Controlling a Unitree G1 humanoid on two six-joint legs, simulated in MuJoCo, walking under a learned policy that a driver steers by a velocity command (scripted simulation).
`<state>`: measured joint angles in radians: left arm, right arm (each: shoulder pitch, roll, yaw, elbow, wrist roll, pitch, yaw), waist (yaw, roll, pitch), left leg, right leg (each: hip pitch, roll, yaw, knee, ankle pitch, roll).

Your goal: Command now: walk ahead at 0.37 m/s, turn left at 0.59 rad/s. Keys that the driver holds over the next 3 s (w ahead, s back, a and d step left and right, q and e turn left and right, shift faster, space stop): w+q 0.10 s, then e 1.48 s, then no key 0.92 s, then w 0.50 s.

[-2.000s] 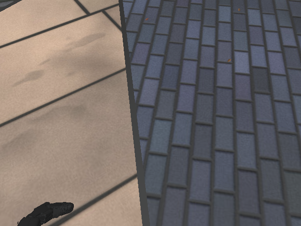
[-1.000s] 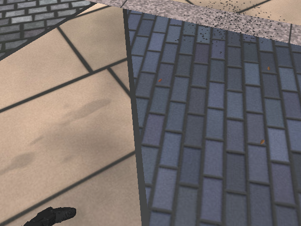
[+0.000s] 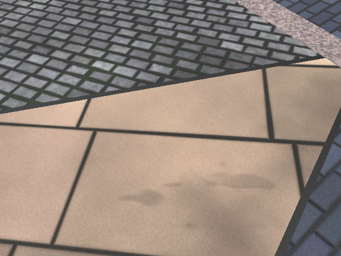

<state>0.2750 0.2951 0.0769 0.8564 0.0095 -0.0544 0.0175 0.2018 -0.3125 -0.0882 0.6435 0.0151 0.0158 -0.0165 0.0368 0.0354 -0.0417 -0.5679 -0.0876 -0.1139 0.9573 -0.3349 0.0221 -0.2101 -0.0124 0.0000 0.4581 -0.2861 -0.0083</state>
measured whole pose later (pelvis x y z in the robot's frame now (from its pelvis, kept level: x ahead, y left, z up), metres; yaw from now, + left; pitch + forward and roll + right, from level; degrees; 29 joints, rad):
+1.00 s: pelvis +0.18 +0.02 +0.00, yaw -17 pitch +3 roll +3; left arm 0.21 0.30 0.06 0.64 -0.01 0.02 0.03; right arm 0.07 -0.31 -0.09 0.78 0.00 0.02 -0.04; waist 0.01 0.02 0.05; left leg -0.52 -0.01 -0.06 0.95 -0.34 -0.08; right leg -0.32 0.04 0.08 0.46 -0.19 -0.06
